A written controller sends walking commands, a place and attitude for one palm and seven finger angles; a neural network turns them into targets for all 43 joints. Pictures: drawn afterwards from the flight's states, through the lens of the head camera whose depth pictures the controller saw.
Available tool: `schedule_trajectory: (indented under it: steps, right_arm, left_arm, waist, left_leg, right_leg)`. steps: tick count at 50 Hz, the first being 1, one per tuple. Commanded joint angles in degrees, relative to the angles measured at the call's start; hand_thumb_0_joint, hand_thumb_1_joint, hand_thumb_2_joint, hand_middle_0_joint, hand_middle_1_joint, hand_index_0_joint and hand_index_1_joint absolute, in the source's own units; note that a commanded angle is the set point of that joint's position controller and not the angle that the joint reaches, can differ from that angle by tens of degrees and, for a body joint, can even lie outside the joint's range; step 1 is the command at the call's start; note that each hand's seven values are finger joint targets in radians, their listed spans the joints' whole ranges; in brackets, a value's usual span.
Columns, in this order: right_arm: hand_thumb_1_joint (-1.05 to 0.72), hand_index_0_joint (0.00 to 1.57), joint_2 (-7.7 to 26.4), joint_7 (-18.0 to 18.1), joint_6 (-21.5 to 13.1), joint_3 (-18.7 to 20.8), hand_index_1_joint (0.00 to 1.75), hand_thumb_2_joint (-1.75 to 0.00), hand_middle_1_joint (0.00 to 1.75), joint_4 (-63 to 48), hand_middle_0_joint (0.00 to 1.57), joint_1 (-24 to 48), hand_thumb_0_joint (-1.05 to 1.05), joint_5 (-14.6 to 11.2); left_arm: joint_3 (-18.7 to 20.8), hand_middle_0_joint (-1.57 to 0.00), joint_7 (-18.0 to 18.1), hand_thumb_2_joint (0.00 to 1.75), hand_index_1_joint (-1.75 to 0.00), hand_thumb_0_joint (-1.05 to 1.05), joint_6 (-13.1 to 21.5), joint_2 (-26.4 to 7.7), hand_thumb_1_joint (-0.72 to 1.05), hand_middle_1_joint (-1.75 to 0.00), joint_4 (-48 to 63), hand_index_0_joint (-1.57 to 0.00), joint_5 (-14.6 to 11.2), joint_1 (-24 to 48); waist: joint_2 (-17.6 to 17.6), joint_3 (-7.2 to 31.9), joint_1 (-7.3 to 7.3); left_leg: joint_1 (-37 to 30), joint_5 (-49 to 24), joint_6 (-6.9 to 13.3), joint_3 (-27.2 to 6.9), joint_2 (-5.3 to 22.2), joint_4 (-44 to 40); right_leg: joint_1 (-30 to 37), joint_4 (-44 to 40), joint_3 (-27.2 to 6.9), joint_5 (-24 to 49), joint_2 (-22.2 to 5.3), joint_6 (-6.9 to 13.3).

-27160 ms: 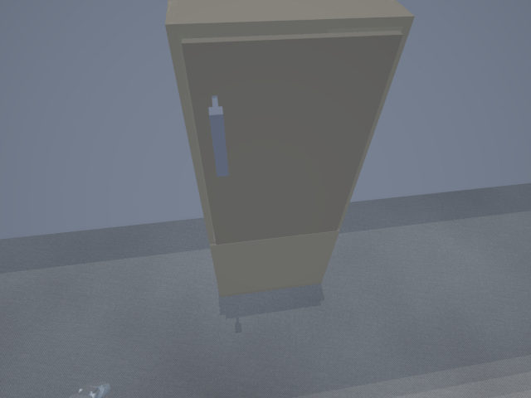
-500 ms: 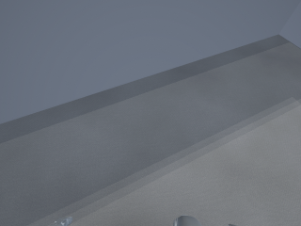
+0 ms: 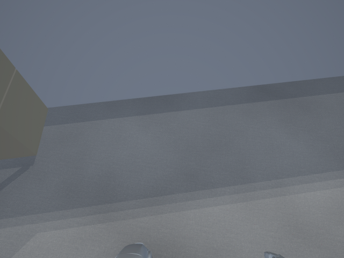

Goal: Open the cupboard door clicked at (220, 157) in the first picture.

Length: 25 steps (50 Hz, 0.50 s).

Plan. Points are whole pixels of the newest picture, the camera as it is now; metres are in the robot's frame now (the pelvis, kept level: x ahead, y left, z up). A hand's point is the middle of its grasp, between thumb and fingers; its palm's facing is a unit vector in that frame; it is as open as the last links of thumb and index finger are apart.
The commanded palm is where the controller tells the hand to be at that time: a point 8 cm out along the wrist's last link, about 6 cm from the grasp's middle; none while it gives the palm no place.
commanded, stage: turn to face it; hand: left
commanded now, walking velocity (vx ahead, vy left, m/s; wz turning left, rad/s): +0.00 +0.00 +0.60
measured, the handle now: out of the picture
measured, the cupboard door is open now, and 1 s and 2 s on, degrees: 43 43 43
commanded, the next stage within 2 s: take the last steps up to it in 1.40 s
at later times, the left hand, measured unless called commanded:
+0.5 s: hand out of the picture +0.08 +0.19 -0.15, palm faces +0.28 -0.91 -0.31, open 7.4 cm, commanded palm none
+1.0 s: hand out of the picture -0.02 +0.20 -0.18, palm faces +0.59 -0.76 -0.26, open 7.4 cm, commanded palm none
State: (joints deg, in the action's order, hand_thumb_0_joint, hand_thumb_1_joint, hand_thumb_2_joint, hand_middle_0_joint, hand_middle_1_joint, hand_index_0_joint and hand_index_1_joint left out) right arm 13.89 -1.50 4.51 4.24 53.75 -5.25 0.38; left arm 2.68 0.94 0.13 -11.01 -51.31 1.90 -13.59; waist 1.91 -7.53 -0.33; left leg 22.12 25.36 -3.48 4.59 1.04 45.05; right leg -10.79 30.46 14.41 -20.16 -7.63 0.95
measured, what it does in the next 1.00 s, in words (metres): steps on the spot, turning left: left foot, then right foot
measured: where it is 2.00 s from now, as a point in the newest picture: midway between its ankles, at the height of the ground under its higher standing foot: outside the picture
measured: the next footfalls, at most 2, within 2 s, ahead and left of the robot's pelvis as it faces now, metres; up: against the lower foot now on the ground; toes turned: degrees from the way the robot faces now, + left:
left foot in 0.08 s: +0.04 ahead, +0.13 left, +0.00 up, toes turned +8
right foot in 0.44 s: +0.10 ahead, -0.13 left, +0.00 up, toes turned +12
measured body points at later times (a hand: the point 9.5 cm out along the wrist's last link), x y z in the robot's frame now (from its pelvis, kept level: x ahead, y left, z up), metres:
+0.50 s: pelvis +0.04 -0.04 -0.01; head +0.09 -0.05 +0.43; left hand +0.07 +0.24 -0.13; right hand +0.18 -0.27 -0.17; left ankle -0.02 +0.10 -0.70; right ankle +0.06 -0.14 -0.74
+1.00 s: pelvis +0.06 -0.02 -0.01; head +0.09 +0.02 +0.44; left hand -0.05 +0.24 -0.16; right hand +0.30 -0.17 -0.14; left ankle +0.01 +0.07 -0.74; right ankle +0.12 -0.16 -0.67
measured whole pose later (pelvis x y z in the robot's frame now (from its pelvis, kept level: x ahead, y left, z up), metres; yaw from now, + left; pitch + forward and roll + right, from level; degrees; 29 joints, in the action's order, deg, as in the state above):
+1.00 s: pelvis +0.06 -0.02 -0.01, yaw +35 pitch +0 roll +0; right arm 12.7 0.1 1.8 3.0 51.9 -6.7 1.1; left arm 4.6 0.4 -3.5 -15.0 -52.5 1.5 -10.8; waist 2.3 -5.6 -0.7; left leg 17.1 15.5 1.7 0.9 -1.3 32.2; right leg -27.1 63.3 1.9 -26.3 -6.1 -4.6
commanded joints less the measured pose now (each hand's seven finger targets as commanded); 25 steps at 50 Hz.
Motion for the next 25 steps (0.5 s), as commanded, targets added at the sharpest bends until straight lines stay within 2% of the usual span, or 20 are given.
schedule_trajectory:
  steps: [1, 2, 3, 4, 5, 6, 8, 9, 10, 12, 16, 17, 18, 19, 20, 21, 22, 23, 24, 25]
  right_arm:
    - [-0.9, 0.2, 3.5, 0.0, -2.7, 0.3, 0.3, -0.9, 0.3, -5.1, 0.2, -1.4, 0.0, 0.3]
    - [-0.9, 0.2, 5.7, 0.0, -3.1, 1.0, 0.3, -0.9, 0.3, -4.2, 0.2, -5.7, 0.0, 0.5]
    - [-0.9, 0.2, 12.2, 0.5, -3.6, 2.7, 0.3, -0.9, 0.3, -3.4, 0.2, -9.8, 0.0, 1.1]
    - [-0.9, 0.2, 16.1, 1.2, -3.1, 3.5, 0.3, -0.9, 0.3, -2.8, 0.2, -13.3, 0.0, 0.7]
    - [-0.9, 0.2, 15.5, 1.5, -2.9, 3.2, 0.3, -0.9, 0.3, -2.4, 0.2, -13.2, 0.0, 0.7]
    - [-0.9, 0.2, 13.9, 1.8, -3.3, 2.8, 0.3, -0.9, 0.3, -3.5, 0.2, -10.2, 0.0, 0.9]
    - [-0.9, 0.2, 11.3, 2.4, -3.4, 2.0, 0.3, -0.9, 0.3, -5.4, 0.2, -3.5, 0.0, 1.0]
    - [-0.9, 0.2, 10.6, 2.4, -3.5, 1.7, 0.3, -0.9, 0.3, -5.6, 0.2, -2.3, 0.0, 1.0]
    - [-0.9, 0.2, 10.4, 2.4, -3.7, 1.5, 0.3, -0.9, 0.3, -5.6, 0.2, -2.4, 0.0, 1.0]
    - [-0.9, 0.2, 10.9, 2.4, -3.9, 1.7, 0.3, -0.9, 0.3, -5.3, 0.2, -3.3, 0.0, 1.0]
    - [-0.9, 0.2, 11.4, 2.0, -3.4, 2.3, 0.3, -0.9, 0.3, -5.4, 0.2, -3.1, 0.0, 1.3]
    - [-0.9, 0.2, 11.4, 2.0, -3.3, 2.4, 0.3, -0.9, 0.3, -5.5, 0.2, -2.8, 0.0, 1.2]
    - [-0.9, 0.2, 11.5, 2.0, -3.1, 2.5, 0.3, -0.9, 0.3, -5.9, 0.2, -1.7, 0.0, 1.1]
    - [-0.9, 0.2, 10.8, 2.0, -3.0, 2.6, 0.3, -0.9, 0.3, -6.1, 0.2, -0.9, 0.0, 0.8]
    - [-0.9, 0.2, 9.8, 1.9, -3.1, 2.5, 0.3, -0.9, 0.3, -6.6, 0.2, -0.3, 0.0, 0.4]
    - [-0.9, 0.2, 5.6, 1.6, -3.2, 2.0, 0.3, -0.9, 0.3, -7.5, 0.2, -1.4, 0.0, -0.2]
    - [-0.9, 0.2, 4.6, 1.3, -3.2, 1.9, 0.3, -0.9, 0.3, -8.6, 0.2, -0.6, 0.0, -0.1]
    - [-0.9, 0.2, 6.4, 1.2, -2.9, 1.9, 0.3, -0.9, 0.3, -8.1, 0.2, -0.7, 0.0, 0.3]
    - [-0.9, 0.2, 6.5, 1.0, -2.4, 2.2, 0.3, -0.9, 0.3, -6.6, 0.2, -1.0, 0.0, 0.5]
    - [-0.9, 0.2, 5.8, 0.7, -1.9, 2.2, 0.3, -0.9, 0.3, -5.5, 0.2, -1.2, 0.0, 0.7]
  left_arm:
    - [3.8, -0.2, 0.6, 0.9, -0.3, 0.0, 0.7, -13.0, 0.9, -0.3, 2.2, -0.2, -0.7, -2.5]
    - [3.6, -0.2, 0.4, 0.9, -0.3, 0.0, 0.6, -12.4, 0.9, -0.3, 2.6, -0.2, -1.1, -1.3]
    - [3.0, -0.2, -0.1, 0.9, -0.3, 0.0, 0.2, -9.0, 0.9, -0.3, 4.6, -0.2, -1.6, -0.2]
    - [1.9, -0.2, 0.1, 0.9, -0.3, 0.0, -0.4, -6.6, 0.9, -0.3, 7.3, -0.2, -1.5, 3.8]
    - [2.1, -0.2, 0.5, 0.9, -0.3, 0.0, -1.1, -8.6, 0.9, -0.3, 7.8, -0.2, -1.0, 4.9]
    - [2.5, -0.2, 0.5, 0.9, -0.3, 0.0, -1.3, -8.3, 0.9, -0.3, 7.4, -0.2, -0.7, 5.5]
    - [2.7, -0.2, -0.1, 0.9, -0.3, 0.0, -1.9, -8.2, 0.9, -0.3, 4.8, -0.2, -0.7, 4.8]
    - [2.7, -0.2, -0.4, 0.9, -0.3, 0.0, -2.1, -8.2, 0.9, -0.3, 4.3, -0.2, -0.6, 3.8]
    - [2.7, -0.2, -0.6, 0.9, -0.3, 0.0, -2.2, -7.9, 0.9, -0.3, 3.9, -0.2, -0.6, 2.9]
    - [2.5, -0.2, -0.6, 0.9, -0.3, 0.0, -2.0, -7.6, 0.9, -0.3, 4.0, -0.2, -0.7, 2.9]
    - [2.2, -0.2, -0.5, 0.9, -0.3, 0.0, -1.6, -6.9, 0.9, -0.3, 5.2, -0.2, -0.9, 3.8]
    - [2.2, -0.2, -0.5, 0.9, -0.3, 0.0, -1.3, -7.2, 0.9, -0.3, 5.3, -0.2, -1.0, 3.0]
    - [2.2, -0.2, -0.5, 0.9, -0.3, 0.0, -1.1, -7.0, 0.9, -0.3, 4.9, -0.2, -1.1, 1.2]
    - [2.4, -0.2, -0.4, 0.9, -0.3, 0.0, -0.7, -7.3, 0.9, -0.3, 4.4, -0.2, -1.2, -0.6]
    - [2.9, -0.2, -0.1, 0.9, -0.3, 0.0, 0.0, -9.0, 0.9, -0.3, 3.9, -0.2, -1.1, -3.1]
    - [4.0, -0.2, 0.5, 0.9, -0.3, 0.0, 0.7, -14.2, 0.9, -0.3, 3.7, -0.2, -0.2, -5.5]
    - [4.4, -0.2, 0.8, 0.9, -0.3, 0.0, 0.7, -18.1, 0.9, -0.3, 4.1, -0.2, 0.0, -5.5]
    - [3.8, -0.2, 1.1, 0.9, -0.3, 0.0, 0.7, -16.1, 0.9, -0.3, 4.2, -0.2, -0.4, -4.1]
    - [3.0, -0.2, 1.3, 0.9, -0.3, 0.0, 0.8, -12.2, 0.9, -0.3, 4.7, -0.2, -0.4, -0.4]
    - [2.4, -0.2, 1.2, 0.9, -0.3, 0.0, 0.6, -10.9, 0.9, -0.3, 5.2, -0.2, -0.7, 1.8]
  waist:
    - [8.3, 11.6, 0.75]
    - [3.3, 14.2, 3.33]
    - [-13.0, 16.8, 5.82]
    - [-19.4, 16.6, 7.19]
    - [-12.0, 16.5, 6.38]
    - [-11.0, 13.8, 5.29]
    - [-13.9, 8.7, 2.45]
    - [-12.0, 7.2, 1.39]
    - [-10.6, 7.3, 0.75]
    - [-8.7, 8.7, 0.72]
    - [-12.2, 9.5, 1.1]
    - [-12.1, 9.8, 0.85]
    - [-12.8, 10.2, -0.14]
    - [-11.5, 10.7, -1.11]
    - [-7.5, 11.5, -2.72]
    - [7.8, 13.3, -3.51]
    - [18.5, 12.4, -3.99]
    - [12.3, 11.1, -2.99]
    - [12.8, 8.7, -0.95]
    - [11.8, 6.8, 0.28]
  left_leg:
    - [-7.1, -8.2, 2.1, 3.0, -1.7, -13.9]
    - [-16.5, -17.6, 3.3, 0.5, 0.2, -20.3]
    - [-27.4, -36.4, 10.2, -18.4, 14.2, -21.7]
    - [-28.3, -58.1, 18.0, -29.7, 23.6, -22.4]
    - [-26.1, -51.7, 19.6, -25.5, 24.3, -21.5]
    - [-20.6, -39.5, 17.7, -23.2, 20.3, -23.2]
    - [-12.4, -31.2, 14.2, -19.8, 15.1, -25.2]
    - [-10.6, -30.3, 12.9, -18.0, 13.0, -25.6]
    - [-10.7, -30.9, 12.5, -17.3, 12.0, -25.6]
    - [-11.0, -30.3, 12.3, -17.0, 11.1, -25.0]
    - [-9.2, -27.3, 12.2, -19.3, 10.1, -23.1]
    - [-8.5, -28.1, 11.9, -20.0, 9.8, -22.2]
    - [-6.7, -28.5, 11.4, -20.4, 9.4, -20.5]
    - [-4.3, -28.0, 10.1, -20.3, 8.0, -18.3]
    - [-0.5, -23.5, 7.6, -18.8, 5.3, -14.2]
    - [9.5, -7.2, 3.4, -11.4, -1.9, -2.0]
    - [12.7, 11.2, 1.1, -6.5, -5.5, 13.2]
    - [12.2, 10.0, 1.8, -9.5, -1.9, 22.3]
    - [12.9, 6.1, 1.6, -10.3, -0.1, 26.4]
    - [12.9, 2.7, 0.8, -8.5, 0.2, 28.6]
  right_leg:
    - [7.1, 2.9, -5.9, 42.3, -13.2, 2.0]
    - [1.4, 11.3, -3.7, 36.5, -11.8, -0.4]
    - [-14.6, 24.5, -1.5, 5.4, -3.7, -4.8]
    - [-23.9, 34.5, -7.2, -19.5, 0.9, -6.2]
    - [-24.1, 37.7, -12.8, -18.1, -0.3, -5.2]
    - [-23.4, 37.2, -13.0, -13.8, -0.3, -5.3]
    - [-22.2, 36.9, -14.5, -6.9, -0.2, -6.0]
    - [-21.0, 35.9, -14.4, -4.5, 0.6, -6.0]
    - [-20.4, 34.2, -13.9, -3.5, 1.2, -6.1]
    - [-18.0, 29.3, -13.4, -3.5, 2.3, -6.2]
    - [-12.0, 16.3, -11.8, -4.5, 5.0, -6.1]
    - [-9.8, 13.5, -11.4, -3.8, 6.0, -5.9]
    - [-6.2, 8.9, -11.1, -1.7, 6.5, -5.8]
    - [-1.4, 2.5, -10.7, 3.1, 7.1, -5.6]
    - [5.2, -5.9, -12.4, 8.4, 4.8, -5.2]
    - [13.7, -13.5, -26.5, 10.6, -9.0, -1.4]
    - [9.9, -15.6, -37.6, 18.7, -21.8, 5.7]
    - [5.6, -13.9, -33.7, 19.3, -21.7, 8.6]
    - [2.5, -13.8, -29.5, 18.4, -17.7, 7.4]
    - [1.5, -12.7, -25.2, 21.1, -14.4, 6.0]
